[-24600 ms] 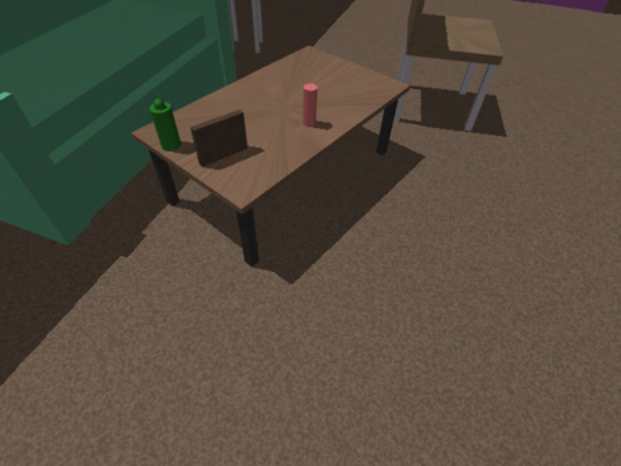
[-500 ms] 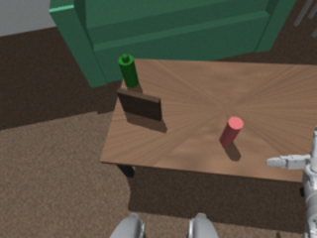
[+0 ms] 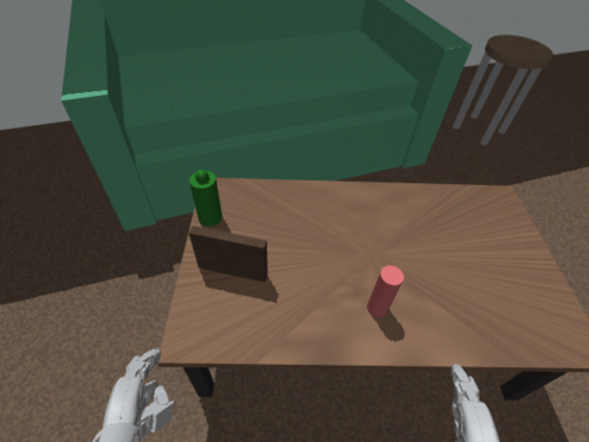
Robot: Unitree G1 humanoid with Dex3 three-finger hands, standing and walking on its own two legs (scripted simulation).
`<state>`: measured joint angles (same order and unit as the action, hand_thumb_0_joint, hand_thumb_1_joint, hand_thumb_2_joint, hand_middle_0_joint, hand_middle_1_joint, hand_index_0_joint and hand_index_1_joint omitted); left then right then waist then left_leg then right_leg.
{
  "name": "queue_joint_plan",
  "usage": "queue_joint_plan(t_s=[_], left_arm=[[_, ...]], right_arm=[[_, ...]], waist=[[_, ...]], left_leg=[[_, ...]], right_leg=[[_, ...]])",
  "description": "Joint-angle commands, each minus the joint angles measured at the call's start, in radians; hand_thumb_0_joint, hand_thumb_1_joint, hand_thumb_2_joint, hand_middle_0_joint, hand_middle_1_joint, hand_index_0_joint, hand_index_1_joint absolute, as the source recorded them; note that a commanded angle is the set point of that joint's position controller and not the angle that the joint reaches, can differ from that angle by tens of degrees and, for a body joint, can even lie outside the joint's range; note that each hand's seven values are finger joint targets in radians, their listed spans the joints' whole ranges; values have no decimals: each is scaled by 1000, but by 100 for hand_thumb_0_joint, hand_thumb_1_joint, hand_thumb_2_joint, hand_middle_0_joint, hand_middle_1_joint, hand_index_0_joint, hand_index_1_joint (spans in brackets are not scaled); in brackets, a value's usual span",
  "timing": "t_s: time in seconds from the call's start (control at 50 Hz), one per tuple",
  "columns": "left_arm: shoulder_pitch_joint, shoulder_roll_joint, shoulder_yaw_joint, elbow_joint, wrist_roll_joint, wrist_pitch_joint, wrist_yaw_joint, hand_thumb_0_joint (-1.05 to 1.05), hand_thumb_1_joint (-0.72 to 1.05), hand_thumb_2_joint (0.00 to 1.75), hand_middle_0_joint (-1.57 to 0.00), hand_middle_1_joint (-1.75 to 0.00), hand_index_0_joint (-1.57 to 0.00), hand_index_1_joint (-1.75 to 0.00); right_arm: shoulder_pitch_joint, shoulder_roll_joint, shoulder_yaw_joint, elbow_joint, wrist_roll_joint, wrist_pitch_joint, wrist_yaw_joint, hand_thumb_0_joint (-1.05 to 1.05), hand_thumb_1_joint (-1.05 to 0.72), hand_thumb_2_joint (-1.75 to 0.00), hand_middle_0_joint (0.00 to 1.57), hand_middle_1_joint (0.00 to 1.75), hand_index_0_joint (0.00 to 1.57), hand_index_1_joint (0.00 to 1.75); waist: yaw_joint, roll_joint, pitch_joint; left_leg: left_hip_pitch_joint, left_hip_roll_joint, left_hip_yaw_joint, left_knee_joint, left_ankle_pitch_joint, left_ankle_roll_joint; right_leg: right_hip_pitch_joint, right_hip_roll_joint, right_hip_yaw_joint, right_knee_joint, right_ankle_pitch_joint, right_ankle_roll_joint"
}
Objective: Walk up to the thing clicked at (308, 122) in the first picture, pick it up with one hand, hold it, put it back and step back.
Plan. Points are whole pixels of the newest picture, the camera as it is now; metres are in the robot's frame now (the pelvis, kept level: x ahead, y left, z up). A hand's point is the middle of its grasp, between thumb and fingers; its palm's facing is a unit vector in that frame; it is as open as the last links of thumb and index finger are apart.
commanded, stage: home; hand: right
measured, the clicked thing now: (384, 292) +0.50 -0.22 -0.28
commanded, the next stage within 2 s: stand in 1.96 s
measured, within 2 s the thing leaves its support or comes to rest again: neither
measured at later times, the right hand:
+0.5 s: hand out of the picture +0.14 -0.19 -0.10, palm faces -0.05 +0.93 -0.35, open 17.4 cm
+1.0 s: hand out of the picture +0.04 -0.26 -0.11, palm faces +0.00 +0.93 -0.38, open 17.5 cm
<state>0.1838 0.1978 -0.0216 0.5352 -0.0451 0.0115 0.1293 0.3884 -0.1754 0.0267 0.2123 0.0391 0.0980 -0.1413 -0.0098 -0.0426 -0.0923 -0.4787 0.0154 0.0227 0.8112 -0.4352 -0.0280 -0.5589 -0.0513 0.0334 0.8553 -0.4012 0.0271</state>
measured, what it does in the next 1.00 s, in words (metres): stands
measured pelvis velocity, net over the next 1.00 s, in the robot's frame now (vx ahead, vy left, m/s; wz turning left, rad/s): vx -0.01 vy -0.02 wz -0.01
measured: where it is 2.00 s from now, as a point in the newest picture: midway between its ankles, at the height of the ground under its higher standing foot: outside the picture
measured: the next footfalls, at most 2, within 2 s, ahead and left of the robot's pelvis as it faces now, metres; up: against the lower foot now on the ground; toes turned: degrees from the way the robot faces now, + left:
none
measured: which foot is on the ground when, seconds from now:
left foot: down 0.00-1.00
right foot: down 0.00-1.00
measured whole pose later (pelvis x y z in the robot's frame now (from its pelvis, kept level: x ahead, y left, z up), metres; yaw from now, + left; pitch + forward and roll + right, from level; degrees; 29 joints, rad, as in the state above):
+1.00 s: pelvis -0.01 -0.02 +0.04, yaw -1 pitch -4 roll +0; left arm 0.18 0.29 0.03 1.02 0.03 0.03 0.01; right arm 0.24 -0.32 0.01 1.00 -0.03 0.00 -0.04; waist -0.01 -0.02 0.03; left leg -0.12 0.08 0.01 0.45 -0.26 -0.06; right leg -0.18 0.01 0.00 0.45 -0.20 0.00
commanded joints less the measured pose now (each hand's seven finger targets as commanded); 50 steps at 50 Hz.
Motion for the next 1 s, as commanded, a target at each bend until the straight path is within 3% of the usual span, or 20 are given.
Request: queue_joint_plan(t_s=[0.0,0.06,0.08,0.14,0.2,0.26,0.32,0.34,0.36,0.38,0.42,0.46,0.54,0.58,0.62,0.72,0.8,0.92,0.98], left_arm=[[-19,125,45,-142,12,-61,26,0,89,90,-20,-30,-20,-29],[-23,121,45,-154,16,-78,36,0,89,90,-20,-30,-20,-29],[-23,108,37,-155,19,-85,36,0,89,90,-20,-29,-20,-29],[-22,123,44,-167,22,-98,37,0,89,90,-20,-30,-20,-30],[-18,124,48,-175,24,-109,33,0,89,90,-20,-30,-20,-30],[-16,126,54,-181,25,-113,27,0,90,90,-20,-30,-20,-30],[-14,132,55,-185,22,-116,26,0,90,90,-20,-30,-20,-30],[-19,132,57,-186,23,-117,25,0,90,90,-20,-30,-20,-30],[-57,207,81,16,158,-67,-27,0,90,90,-20,-30,-20,-30],[-19,228,101,33,161,-47,-50,0,90,90,-20,-30,-20,-30],[-16,230,101,41,143,-37,-75,0,90,90,-20,-30,-20,-30],[-31,236,95,77,114,-36,-102,0,90,90,-20,-30,-20,-30],[-15,227,88,166,99,-29,-119,0,90,90,-20,-30,-20,-30],[-33,236,89,195,97,-28,-117,0,90,90,-20,-30,-20,-30],[-23,243,90,225,92,-23,-114,0,90,90,-20,-30,-20,-30],[3,262,91,305,80,-17,-105,0,90,90,-20,-30,-20,-30],[-30,288,93,352,79,-11,-102,0,90,90,-20,-30,-20,-30],[-28,308,93,417,78,-6,-107,0,90,90,-20,-30,-20,-30],[-41,313,91,437,78,-8,-109,0,90,90,-20,-30,-20,-30]], right_arm=[[-143,-159,-99,-264,-5,-35,-9,0,55,-6,5,5,5,5],[-129,-158,-106,-280,-7,-27,-9,0,54,-6,5,5,5,5],[-81,-122,-84,-230,-10,-19,-7,0,54,-6,5,6,5,6],[-67,-131,-88,-274,-11,-11,-8,0,52,-7,5,6,5,6],[-6,-106,-61,-257,-14,0,-9,0,56,-5,5,5,5,5],[22,-112,-67,-247,-17,4,-10,0,55,-6,5,5,5,5],[-10,-121,-74,-236,-17,4,-12,0,57,-4,5,5,5,5],[4,-131,-84,-245,-18,0,-12,0,57,-4,5,5,5,5],[-108,-308,-117,106,-134,-56,46,0,57,-4,5,5,5,5],[-87,-320,-134,139,-147,-78,71,0,56,-4,5,5,5,5],[-114,-325,-125,167,-137,-113,93,0,56,-5,5,5,5,5],[-131,-314,-105,231,-111,-127,106,0,57,-4,5,5,5,5],[-185,-281,-87,354,-84,-126,111,0,60,-2,5,4,5,4],[-168,-285,-85,412,-82,-127,109,0,56,-4,5,5,5,5],[-158,-295,-86,469,-81,-125,106,0,56,-5,5,5,5,5],[-149,-307,-81,582,-74,-125,97,0,58,-3,5,5,5,5],[-167,-323,-77,647,-71,-118,92,0,57,-4,5,5,5,5],[-184,-339,-69,722,-68,-117,94,0,56,-4,5,5,5,5],[-185,-341,-68,746,-68,-117,96,0,56,-4,5,5,5,5]], waist=[[59,47,-75],[53,25,-65],[54,39,-55],[34,14,-91],[31,56,-92],[19,85,-95],[23,94,-53],[9,76,-52],[-5,83,-12],[0,85,-3],[22,122,-2],[23,112,-9],[20,23,41],[4,-5,43],[3,-3,60],[5,5,32],[1,14,67],[21,33,149],[19,17,148]], left_leg=[[-17,-24,14,-131,235,8],[-19,-7,-9,-154,170,8],[-16,-5,-12,-154,163,6],[-8,-5,-10,-145,180,11],[-7,-10,6,-138,199,8],[-5,-11,7,-132,223,3],[-37,-18,15,-139,138,12],[-41,-16,11,-142,119,13],[92,48,-84,-215,105,37],[126,88,-138,-248,51,60],[77,126,-174,-287,73,78],[88,112,-138,-288,115,69],[124,74,-84,-283,106,48],[175,64,-59,-271,185,41],[218,68,-53,-291,214,42],[300,84,-47,-323,369,32],[301,87,-43,-378,332,25],[269,85,-48,-442,223,22],[299,86,-45,-446,221,23]], right_leg=[[110,39,-60,-98,177,-42],[103,49,-68,-96,118,-38],[92,48,-67,-92,116,-40],[109,49,-65,-92,135,-36],[96,48,-62,-87,149,-38],[82,49,-64,-72,164,-42],[55,47,-63,-87,104,-39],[54,48,-66,-87,94,-36],[119,10,-5,-118,152,-47],[88,25,-16,-116,122,-42],[139,12,-13,-136,99,-47],[204,6,5,-186,135,-48],[241,-3,39,-305,174,-44],[255,-16,55,-332,248,-46],[255,-21,60,-372,254,-48],[349,-30,59,-401,417,-47],[381,-31,69,-455,364,-45],[393,-27,80,-533,203,-36],[374,-30,91,-563,163,-36]])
